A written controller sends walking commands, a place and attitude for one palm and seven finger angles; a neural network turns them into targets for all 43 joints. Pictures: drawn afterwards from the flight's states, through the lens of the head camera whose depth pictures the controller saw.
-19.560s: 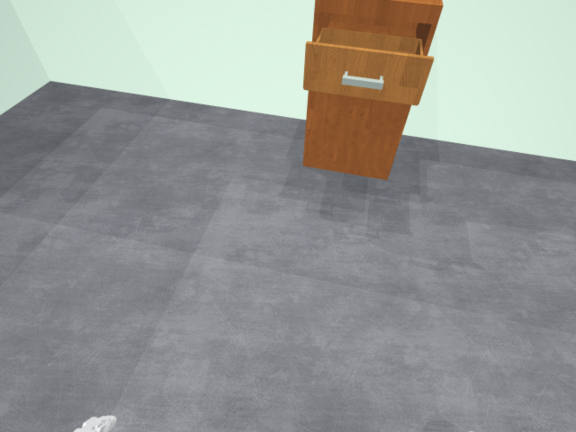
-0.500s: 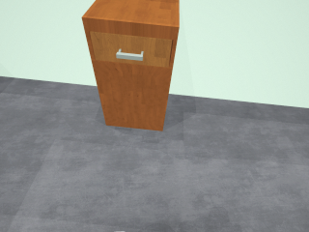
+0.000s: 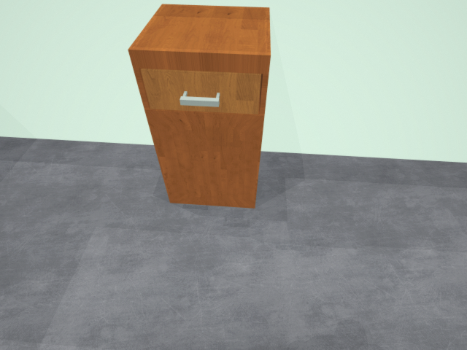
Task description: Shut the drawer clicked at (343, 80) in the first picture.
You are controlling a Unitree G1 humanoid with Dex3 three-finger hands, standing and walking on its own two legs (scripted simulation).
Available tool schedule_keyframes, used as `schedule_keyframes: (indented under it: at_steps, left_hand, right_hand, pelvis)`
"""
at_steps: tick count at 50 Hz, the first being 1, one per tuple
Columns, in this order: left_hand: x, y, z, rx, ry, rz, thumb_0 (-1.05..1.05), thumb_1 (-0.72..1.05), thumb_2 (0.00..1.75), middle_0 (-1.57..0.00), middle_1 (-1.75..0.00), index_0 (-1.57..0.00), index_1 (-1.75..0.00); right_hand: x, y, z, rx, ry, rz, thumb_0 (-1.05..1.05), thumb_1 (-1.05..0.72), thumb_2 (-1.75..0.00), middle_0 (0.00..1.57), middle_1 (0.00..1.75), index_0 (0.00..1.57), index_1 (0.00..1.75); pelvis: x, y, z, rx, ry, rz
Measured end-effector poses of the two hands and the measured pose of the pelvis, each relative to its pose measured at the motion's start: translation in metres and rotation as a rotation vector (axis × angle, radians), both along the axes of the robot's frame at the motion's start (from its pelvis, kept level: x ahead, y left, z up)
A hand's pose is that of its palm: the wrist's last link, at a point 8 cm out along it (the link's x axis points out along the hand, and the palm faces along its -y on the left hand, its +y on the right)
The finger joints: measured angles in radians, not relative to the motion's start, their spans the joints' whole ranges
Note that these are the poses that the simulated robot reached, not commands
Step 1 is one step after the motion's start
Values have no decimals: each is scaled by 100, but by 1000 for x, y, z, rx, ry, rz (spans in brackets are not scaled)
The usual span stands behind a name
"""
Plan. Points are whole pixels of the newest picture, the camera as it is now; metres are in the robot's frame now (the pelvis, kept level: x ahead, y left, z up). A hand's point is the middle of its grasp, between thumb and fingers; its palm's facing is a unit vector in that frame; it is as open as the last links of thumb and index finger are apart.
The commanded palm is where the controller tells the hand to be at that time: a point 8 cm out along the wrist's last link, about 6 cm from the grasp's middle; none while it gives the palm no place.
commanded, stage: let the arm hang, fingers relaxed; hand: left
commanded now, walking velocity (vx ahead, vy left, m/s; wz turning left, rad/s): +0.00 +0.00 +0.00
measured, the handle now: (200, 98) +0.91 +0.17 -0.08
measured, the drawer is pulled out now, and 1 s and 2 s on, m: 0.00 0.00 0.00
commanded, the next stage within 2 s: look to check the result in 0.22 s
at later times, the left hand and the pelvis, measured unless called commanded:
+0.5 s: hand out of the picture +0.06 +0.20 -0.17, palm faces +0.00 -0.97 -0.25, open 7.4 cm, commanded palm none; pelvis +0.02 +0.00 +0.00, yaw -1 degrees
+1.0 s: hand out of the picture +0.07 +0.21 -0.17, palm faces -0.01 -0.96 -0.26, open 7.4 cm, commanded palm none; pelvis +0.02 +0.00 +0.00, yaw -1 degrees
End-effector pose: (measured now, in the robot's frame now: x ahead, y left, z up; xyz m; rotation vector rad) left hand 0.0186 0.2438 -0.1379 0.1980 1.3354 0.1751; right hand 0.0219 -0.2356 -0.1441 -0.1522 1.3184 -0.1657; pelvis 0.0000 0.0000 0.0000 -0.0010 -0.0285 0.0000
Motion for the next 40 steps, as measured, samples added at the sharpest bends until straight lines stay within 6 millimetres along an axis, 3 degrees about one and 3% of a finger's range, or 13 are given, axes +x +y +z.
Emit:
schedule_keyframes:
  at_steps: [13,40]
  left_hand:
    - [28,-8,-1,-15,-25,-22,1,91,90,-21,-30,-20,-30]
    - [35,8,3,15,-4,-22,1,91,90,-20,-30,-20,-30]
  right_hand:
    - [4,-10,3,-21,21,-14,1,-91,-90,20,30,20,30]
    - [18,-19,8,-47,23,-8,1,-91,-90,20,30,20,30]
  pelvis:
    - [10,-4,1,-1,1,-6]
    - [19,-3,4,-1,0,-11]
